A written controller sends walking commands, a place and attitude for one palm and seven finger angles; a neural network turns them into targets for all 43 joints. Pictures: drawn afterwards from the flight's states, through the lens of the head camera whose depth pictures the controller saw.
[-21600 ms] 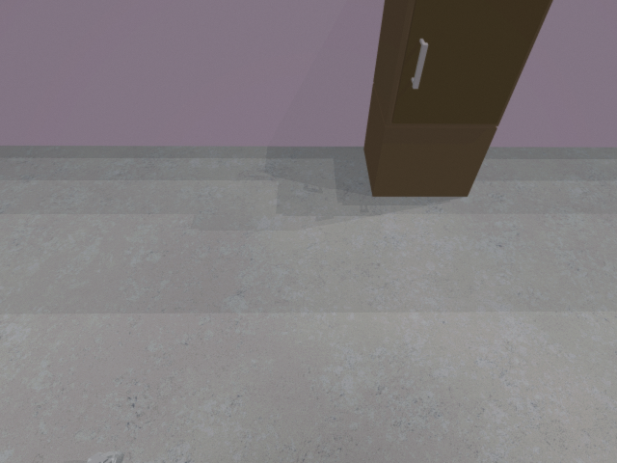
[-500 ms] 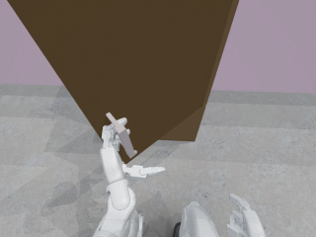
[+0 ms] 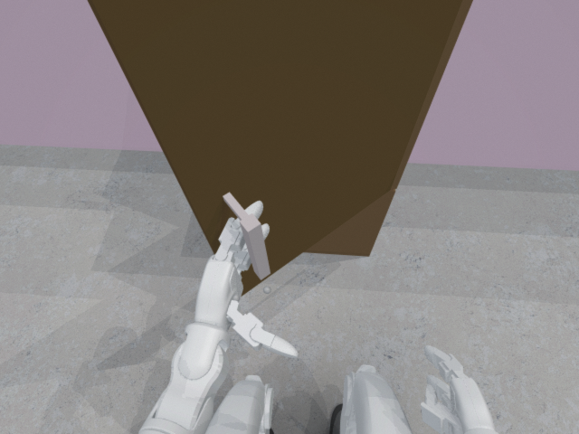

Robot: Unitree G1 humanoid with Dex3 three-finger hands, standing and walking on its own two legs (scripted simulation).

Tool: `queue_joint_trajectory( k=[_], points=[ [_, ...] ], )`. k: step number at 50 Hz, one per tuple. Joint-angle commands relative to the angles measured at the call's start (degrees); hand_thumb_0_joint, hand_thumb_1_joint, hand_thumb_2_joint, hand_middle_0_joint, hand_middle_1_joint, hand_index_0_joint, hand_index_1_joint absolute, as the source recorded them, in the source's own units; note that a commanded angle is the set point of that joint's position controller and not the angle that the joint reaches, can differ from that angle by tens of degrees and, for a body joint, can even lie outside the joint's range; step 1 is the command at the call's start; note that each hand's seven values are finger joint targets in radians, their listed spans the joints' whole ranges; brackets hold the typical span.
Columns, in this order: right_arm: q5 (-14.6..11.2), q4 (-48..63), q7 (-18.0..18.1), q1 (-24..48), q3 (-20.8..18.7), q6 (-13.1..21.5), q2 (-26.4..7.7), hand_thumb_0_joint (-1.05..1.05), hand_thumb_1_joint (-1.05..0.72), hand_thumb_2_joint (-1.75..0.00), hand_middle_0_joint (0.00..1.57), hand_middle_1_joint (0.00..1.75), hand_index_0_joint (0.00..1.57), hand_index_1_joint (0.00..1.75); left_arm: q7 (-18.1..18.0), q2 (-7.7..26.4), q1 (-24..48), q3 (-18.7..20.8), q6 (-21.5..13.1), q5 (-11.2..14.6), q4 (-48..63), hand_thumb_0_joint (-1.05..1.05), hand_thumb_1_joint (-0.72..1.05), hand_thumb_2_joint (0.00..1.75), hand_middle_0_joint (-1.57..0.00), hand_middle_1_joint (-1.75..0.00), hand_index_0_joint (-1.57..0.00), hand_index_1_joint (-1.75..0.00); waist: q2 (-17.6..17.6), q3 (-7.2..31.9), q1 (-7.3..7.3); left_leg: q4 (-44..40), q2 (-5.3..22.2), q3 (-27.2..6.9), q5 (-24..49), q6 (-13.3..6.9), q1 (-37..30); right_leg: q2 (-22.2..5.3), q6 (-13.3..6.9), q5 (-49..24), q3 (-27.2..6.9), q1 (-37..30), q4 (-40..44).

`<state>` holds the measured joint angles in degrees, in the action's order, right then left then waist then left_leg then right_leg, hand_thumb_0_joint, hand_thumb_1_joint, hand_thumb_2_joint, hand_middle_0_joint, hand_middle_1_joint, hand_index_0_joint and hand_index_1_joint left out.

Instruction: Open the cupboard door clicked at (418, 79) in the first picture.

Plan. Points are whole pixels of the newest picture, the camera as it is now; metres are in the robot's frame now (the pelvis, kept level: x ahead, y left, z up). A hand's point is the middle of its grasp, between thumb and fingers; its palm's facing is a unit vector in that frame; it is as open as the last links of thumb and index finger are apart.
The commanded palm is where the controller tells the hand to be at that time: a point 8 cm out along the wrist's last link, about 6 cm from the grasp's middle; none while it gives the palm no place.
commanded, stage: slide the hand sideways off the handle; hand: left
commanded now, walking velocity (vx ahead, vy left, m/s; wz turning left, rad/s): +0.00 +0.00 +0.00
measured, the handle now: (248, 240) +0.37 +0.08 +0.03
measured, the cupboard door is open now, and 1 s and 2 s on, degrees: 42 42 42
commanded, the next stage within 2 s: draw the hand back to the body in 0.94 s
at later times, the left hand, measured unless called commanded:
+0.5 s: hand (241, 321) +0.26 +0.07 +0.03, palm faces -0.10 -1.00 +0.01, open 16.3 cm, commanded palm +0.23 +0.13 +0.02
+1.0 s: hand (208, 350) +0.22 +0.11 +0.02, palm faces -0.09 -1.00 -0.02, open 16.3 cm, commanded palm +0.20 +0.17 +0.02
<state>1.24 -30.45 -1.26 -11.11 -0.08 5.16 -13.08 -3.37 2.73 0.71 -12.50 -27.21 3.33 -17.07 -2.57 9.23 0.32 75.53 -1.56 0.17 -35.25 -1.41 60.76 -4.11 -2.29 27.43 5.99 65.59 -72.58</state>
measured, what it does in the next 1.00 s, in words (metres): stands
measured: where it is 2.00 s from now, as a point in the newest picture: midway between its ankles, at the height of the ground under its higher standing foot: outside the picture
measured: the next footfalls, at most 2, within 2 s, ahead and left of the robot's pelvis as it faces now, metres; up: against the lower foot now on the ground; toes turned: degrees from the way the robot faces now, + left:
none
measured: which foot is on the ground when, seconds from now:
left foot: down 0.00-1.00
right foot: down 0.00-1.00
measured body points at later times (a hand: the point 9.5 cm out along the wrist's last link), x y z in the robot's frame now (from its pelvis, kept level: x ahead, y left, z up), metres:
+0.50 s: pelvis +0.02 +0.01 -0.01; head +0.13 +0.01 +0.43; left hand +0.26 +0.13 +0.03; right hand +0.22 -0.20 -0.10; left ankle +0.01 +0.10 -0.62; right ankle +0.07 -0.11 -0.62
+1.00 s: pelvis +0.02 -0.01 -0.02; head +0.13 -0.01 +0.42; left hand +0.22 +0.17 +0.03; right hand +0.23 -0.23 -0.10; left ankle +0.01 +0.10 -0.62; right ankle +0.07 -0.11 -0.62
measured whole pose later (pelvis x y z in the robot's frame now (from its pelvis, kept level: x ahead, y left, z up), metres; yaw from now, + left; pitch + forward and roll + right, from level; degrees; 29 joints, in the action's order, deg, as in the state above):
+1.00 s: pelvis +0.02 -0.01 -0.02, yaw -1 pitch +23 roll -1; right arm 0.4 -23.6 0.8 -10.9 -0.8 4.3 -12.6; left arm 7.4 8.3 -29.9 -4.1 -26.3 6.9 8.9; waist -1.2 11.4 -0.7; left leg 81.2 -0.5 -0.7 -40.0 -0.8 64.3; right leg -3.1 -2.7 31.7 6.6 69.4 -78.0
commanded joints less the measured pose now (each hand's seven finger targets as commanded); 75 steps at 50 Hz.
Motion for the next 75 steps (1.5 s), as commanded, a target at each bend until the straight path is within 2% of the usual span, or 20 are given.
queue_joint_trajectory(
  k=[1,4,5,8,11,19,25,34,35,41,45,46,49,52,55,56,60,64,70,75],
  points=[
    [-0.39,11.44,-0.20,0.72,-2.61,2.23,-5.97,0.00,-0.90,-0.90,0.20,0.30,0.20,0.30,-0.85,-4.59,1.38,-2.37,-2.27,-1.80,17.06,0.00,-0.50,0.30,-0.15,-0.30,-0.15,-0.30,4.50,21.05,0.61,-12.42,-0.79,-3.36,15.41,0.80,-6.96,2.47,-0.44,-9.25,-3.32,-17.76,7.94],
    [-0.04,12.16,-0.86,0.23,-2.62,1.50,-5.82,0.00,-0.90,-0.90,0.20,0.30,0.20,0.30,-2.87,-4.46,-1.31,-3.41,-2.43,-4.62,18.20,0.00,-0.50,0.30,-0.15,-0.30,-0.15,-0.30,7.32,18.23,1.64,-11.78,-0.62,-3.33,13.52,0.85,-5.29,2.58,-0.27,-7.91,-3.43,-16.36,7.95],
    [0.10,12.59,-0.80,0.53,-2.55,1.32,-5.92,0.00,-0.90,-0.90,0.20,0.30,0.20,0.30,-3.30,-2.59,-2.52,-2.11,-2.59,-5.40,18.70,0.00,-0.50,0.30,-0.15,-0.30,-0.15,-0.30,7.07,17.85,0.76,-11.84,-0.82,-3.59,13.65,0.88,-4.19,2.59,-0.60,-7.57,-3.49,-16.69,7.50],
    [0.05,13.13,-0.68,0.77,-2.38,0.73,-5.64,0.00,-0.90,-0.90,0.20,0.30,0.20,0.30,-3.57,-2.08,-4.49,-1.81,-2.65,-6.05,19.87,0.00,-0.50,0.30,-0.15,-0.30,-0.15,-0.30,5.55,16.49,0.64,-11.88,-0.79,-3.24,10.97,1.14,-4.07,2.66,-0.57,-5.03,-3.79,-15.31,7.78],
    [0.07,13.86,-0.32,1.04,-2.29,0.47,-5.39,0.00,-0.90,-0.90,0.20,0.30,0.20,0.30,-3.78,-1.49,-5.73,-1.03,-2.89,-5.59,24.05,0.00,-0.50,0.30,-0.15,-0.30,-0.15,-0.30,3.37,19.07,-0.24,-11.93,-0.83,-3.52,12.76,1.36,-5.69,2.76,-0.72,-5.92,-3.55,-15.61,6.95],
    [-0.15,14.49,0.21,0.03,-2.17,0.72,-5.07,0.00,-0.90,-0.90,0.20,0.30,0.20,0.30,-1.28,-1.82,-14.76,-2.88,-3.14,-4.13,29.59,0.00,-0.50,0.30,-0.15,-0.30,-0.15,-0.30,4.23,18.74,1.08,-10.60,-0.48,-4.14,17.22,1.65,-6.58,3.06,-0.35,-10.43,-2.92,-15.55,5.96],
    [-0.37,15.64,0.77,0.31,-2.23,0.44,-5.06,0.00,-0.90,-0.90,0.20,0.30,0.20,0.30,1.21,1.48,-20.60,0.00,-1.86,-3.81,31.58,0.00,-0.50,0.30,-0.15,-0.30,-0.15,-0.30,4.72,17.58,0.51,-9.35,-0.59,-4.04,17.75,1.46,-4.31,3.19,-0.39,-11.27,-3.10,-15.58,4.92],
    [-0.67,15.83,1.72,0.20,-2.51,1.19,-4.99,0.00,-0.90,-0.90,0.20,0.30,0.20,0.30,5.10,5.13,-27.10,5.87,-3.34,0.18,35.79,0.00,-0.50,0.30,-0.15,-0.30,-0.15,-0.30,4.49,19.57,-0.56,-7.33,-0.90,-2.88,17.45,1.12,-2.47,3.28,-0.15,-13.28,-4.23,-18.39,4.82],
    [-0.73,15.96,1.89,0.63,-2.49,1.29,-5.09,0.00,-0.90,-0.90,0.20,0.30,0.20,0.30,5.78,5.59,-27.44,5.85,-3.33,0.32,36.74,0.00,-0.50,0.30,-0.15,-0.30,-0.15,-0.30,2.99,19.90,-0.79,-7.18,-0.93,-3.07,19.13,1.07,-2.66,3.38,-0.41,-14.32,-4.14,-18.44,4.31],
    [-1.12,15.89,2.30,0.52,-3.01,1.64,-5.49,0.00,-0.90,-0.90,0.20,0.30,0.20,0.30,9.44,6.19,-30.65,6.91,-2.58,2.40,36.96,0.00,-0.50,0.30,-0.15,-0.30,-0.15,-0.30,3.84,17.99,0.34,-5.90,-0.75,-2.93,18.12,0.78,-1.40,3.40,0.08,-13.92,-4.10,-17.08,4.39],
    [-1.22,16.10,2.83,1.18,-3.36,1.72,-5.36,0.00,-0.90,-0.90,0.20,0.30,0.20,0.30,10.40,8.86,-32.93,11.21,-2.60,3.83,37.56,0.00,-0.50,0.30,-0.15,-0.30,-0.15,-0.30,4.15,19.24,-1.01,-5.53,-0.88,-2.72,17.96,0.86,-0.21,3.50,-0.08,-13.71,-4.69,-18.69,4.10],
    [-1.20,16.25,2.82,1.26,-3.26,1.88,-5.33,0.00,-0.90,-0.90,0.20,0.30,0.20,0.30,10.74,8.14,-33.04,10.49,-2.75,4.12,38.03,0.00,-0.50,0.30,-0.15,-0.30,-0.15,-0.30,2.92,19.02,-0.83,-5.23,-0.94,-2.39,17.46,0.87,-0.32,3.31,0.06,-13.44,-5.02,-18.23,4.29],
    [-1.26,16.12,2.81,1.05,-3.11,2.53,-5.53,0.00,-0.90,-0.90,0.20,0.30,0.20,0.30,11.18,7.04,-31.24,9.06,-3.52,4.80,38.65,0.00,-0.50,0.30,-0.15,-0.30,-0.15,-0.30,4.30,17.65,0.33,-4.88,-0.87,-2.70,14.82,0.72,0.61,3.35,0.19,-10.03,-5.09,-16.87,4.81],
    [-1.20,16.09,2.86,1.15,-3.09,2.92,-5.66,0.00,-0.90,-0.90,0.20,0.30,0.20,0.30,11.25,7.44,-31.22,8.78,-3.63,4.62,38.60,0.00,-0.50,0.30,-0.15,-0.30,-0.15,-0.30,3.58,17.05,0.33,-4.62,-0.83,-2.72,13.63,0.65,1.12,3.29,0.08,-7.81,-5.38,-15.79,5.04],
    [-1.46,17.58,3.37,0.47,-3.22,2.17,-5.89,0.00,-0.90,-0.90,0.20,0.30,0.20,0.30,10.63,12.97,-31.69,13.11,-2.08,4.49,45.55,0.00,-0.50,0.30,-0.15,-0.30,-0.15,-0.30,1.19,20.66,-1.48,-7.15,-0.84,-2.56,14.95,0.48,-2.39,3.49,-0.10,-8.15,-5.62,-19.46,6.58],
    [-1.67,18.03,3.44,0.23,-3.06,1.81,-5.67,0.00,-0.90,-0.90,0.20,0.30,0.20,0.30,10.50,12.32,-32.89,12.84,-0.95,4.64,46.63,0.00,-0.50,0.30,-0.15,-0.30,-0.15,-0.30,0.03,20.81,-1.67,-8.30,-0.96,-2.30,15.26,0.52,-4.05,3.39,0.04,-8.74,-5.52,-20.51,7.54],
    [-2.73,18.94,4.27,-0.30,-2.63,0.75,-5.42,0.00,-0.90,-0.90,0.20,0.30,0.20,0.30,10.15,11.72,-33.99,14.06,4.13,5.90,45.69,0.00,-0.50,0.30,-0.15,-0.30,-0.15,-0.30,4.71,15.69,-0.42,-11.95,-0.74,-2.62,12.26,0.20,-4.93,3.85,0.62,-4.70,-5.09,-23.57,13.04],
    [-3.05,18.99,5.19,-0.49,-2.06,1.18,-5.60,0.00,-0.90,-0.90,0.20,0.30,0.20,0.30,10.91,12.85,-33.82,15.87,6.04,7.29,45.26,0.00,-0.50,0.30,-0.15,-0.30,-0.15,-0.30,6.17,11.18,0.32,-14.64,-0.68,-2.24,7.93,0.17,-5.70,3.40,1.24,2.27,-6.20,-25.52,18.38],
    [-3.42,18.48,6.08,-1.06,-1.50,2.54,-6.02,0.00,-0.90,-0.90,0.20,0.30,0.20,0.30,13.12,15.83,-33.67,20.38,5.83,9.71,44.75,0.00,-0.50,0.30,-0.15,-0.30,-0.15,-0.30,4.01,8.26,0.10,-18.63,-0.60,-1.89,9.71,0.15,-10.48,3.36,1.09,1.87,-6.39,-30.01,23.16],
    [-3.88,17.24,6.36,-1.26,-1.51,3.89,-6.02,0.00,-0.90,-0.90,0.20,0.30,0.20,0.30,15.22,17.48,-35.53,23.60,5.94,12.04,45.49,0.00,-0.40,0.34,-0.15,-0.30,-0.15,-0.30,1.65,7.58,-0.55,-22.42,-0.31,-2.06,15.04,0.25,-16.45,3.72,0.94,-5.40,-5.17,-34.65,25.09]
  ],
)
